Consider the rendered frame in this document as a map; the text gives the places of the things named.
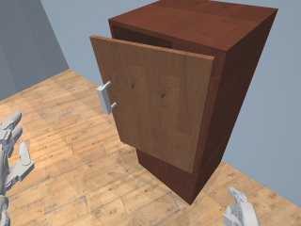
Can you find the right robot hand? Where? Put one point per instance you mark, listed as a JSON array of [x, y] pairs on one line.
[[244, 215]]

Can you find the handle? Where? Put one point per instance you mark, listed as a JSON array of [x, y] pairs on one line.
[[104, 99]]

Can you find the left robot forearm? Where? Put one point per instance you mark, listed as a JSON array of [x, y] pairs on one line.
[[4, 217]]

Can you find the left robot hand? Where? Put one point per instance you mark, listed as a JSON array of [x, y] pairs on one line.
[[8, 137]]

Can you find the cupboard door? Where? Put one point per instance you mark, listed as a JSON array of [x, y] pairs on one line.
[[161, 95]]

